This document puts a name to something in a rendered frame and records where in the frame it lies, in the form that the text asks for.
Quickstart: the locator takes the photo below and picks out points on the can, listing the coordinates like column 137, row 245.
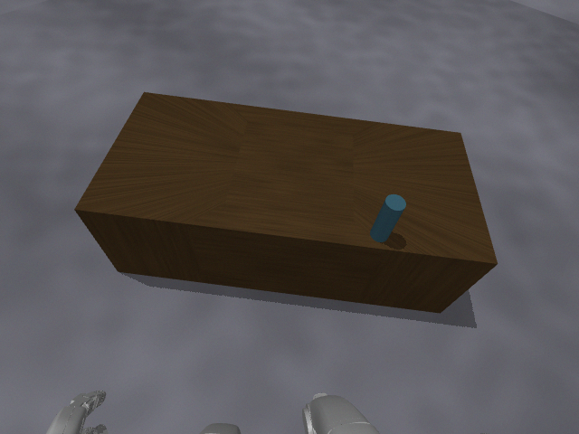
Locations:
column 387, row 218

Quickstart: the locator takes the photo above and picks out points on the left robot hand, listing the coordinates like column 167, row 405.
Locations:
column 70, row 419

